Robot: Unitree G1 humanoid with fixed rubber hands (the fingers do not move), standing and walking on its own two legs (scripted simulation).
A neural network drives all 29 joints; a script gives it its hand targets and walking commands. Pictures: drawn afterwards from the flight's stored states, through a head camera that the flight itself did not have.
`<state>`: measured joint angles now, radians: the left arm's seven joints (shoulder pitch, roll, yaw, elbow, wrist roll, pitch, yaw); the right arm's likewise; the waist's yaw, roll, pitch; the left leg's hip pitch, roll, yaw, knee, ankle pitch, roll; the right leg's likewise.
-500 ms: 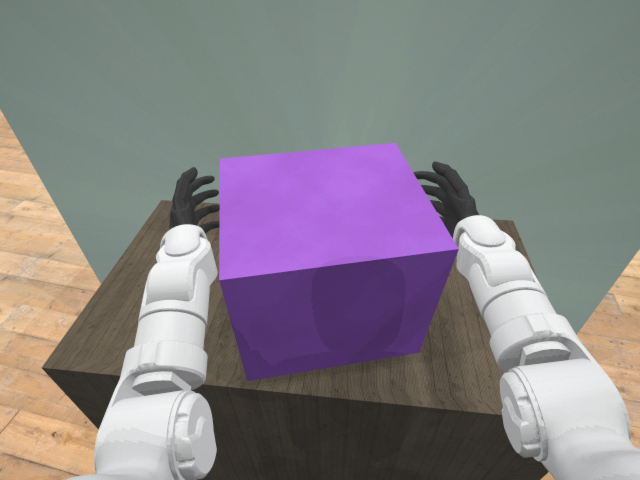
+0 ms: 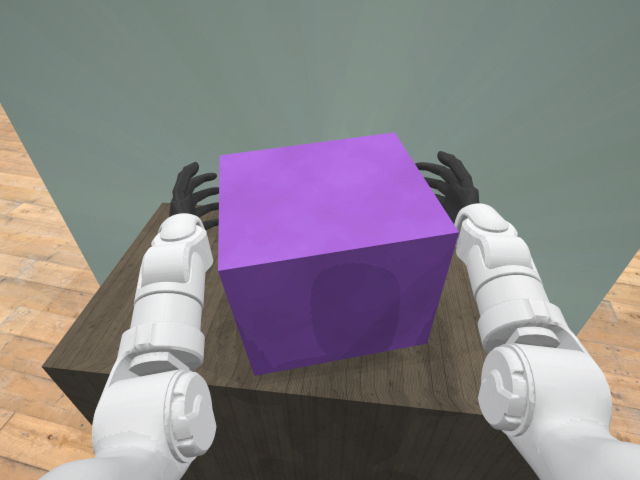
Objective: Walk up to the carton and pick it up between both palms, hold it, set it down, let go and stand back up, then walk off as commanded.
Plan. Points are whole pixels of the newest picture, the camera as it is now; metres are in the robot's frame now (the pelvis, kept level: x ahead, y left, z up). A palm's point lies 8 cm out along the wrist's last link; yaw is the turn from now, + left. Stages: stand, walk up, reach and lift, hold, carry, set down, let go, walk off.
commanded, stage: reach and lift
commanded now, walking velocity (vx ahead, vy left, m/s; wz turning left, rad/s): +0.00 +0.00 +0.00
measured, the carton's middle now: (325, 251) +0.42 +0.03 +0.10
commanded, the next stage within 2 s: hold in 1.68 s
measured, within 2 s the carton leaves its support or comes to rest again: neither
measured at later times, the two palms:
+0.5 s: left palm (172, 195) +0.38 +0.21 +0.22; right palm (459, 190) +0.40 -0.13 +0.22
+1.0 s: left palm (162, 170) +0.38 +0.22 +0.25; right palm (462, 160) +0.41 -0.13 +0.26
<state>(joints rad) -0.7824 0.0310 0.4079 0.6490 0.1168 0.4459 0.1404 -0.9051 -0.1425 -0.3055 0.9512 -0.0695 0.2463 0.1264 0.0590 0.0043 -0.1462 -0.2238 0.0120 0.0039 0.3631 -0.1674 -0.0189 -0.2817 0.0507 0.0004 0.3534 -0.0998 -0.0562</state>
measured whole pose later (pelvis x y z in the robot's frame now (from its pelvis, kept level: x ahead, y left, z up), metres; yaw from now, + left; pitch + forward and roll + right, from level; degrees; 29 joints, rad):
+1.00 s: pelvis +0.00 +0.01 +0.00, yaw +0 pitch +0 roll +0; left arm -0.90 0.19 0.32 0.60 0.12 0.65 0.07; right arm -1.04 -0.14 -0.20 0.86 0.14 0.47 -0.06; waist 0.00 -0.02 -0.17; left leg -0.19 0.01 0.00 0.36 -0.17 -0.01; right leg -0.24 0.05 0.00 0.32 -0.09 -0.05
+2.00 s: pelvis +0.00 +0.01 +0.00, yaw +0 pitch -2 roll +0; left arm -0.97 0.22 0.31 0.55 0.12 0.79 0.03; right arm -1.12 -0.18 -0.15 0.81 0.25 0.62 -0.13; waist 0.00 -0.02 -0.17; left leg -0.16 0.01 0.00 0.36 -0.17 -0.01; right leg -0.20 0.05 0.00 0.32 -0.09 -0.05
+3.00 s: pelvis +0.00 +0.01 +0.00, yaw +0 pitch -2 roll +0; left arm -1.00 0.22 0.31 0.54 0.12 0.84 0.01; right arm -1.17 -0.22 -0.14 0.81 0.27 0.68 -0.14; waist -0.01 -0.01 -0.17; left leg -0.16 0.01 0.00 0.36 -0.17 -0.01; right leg -0.20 0.05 0.00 0.32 -0.09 -0.05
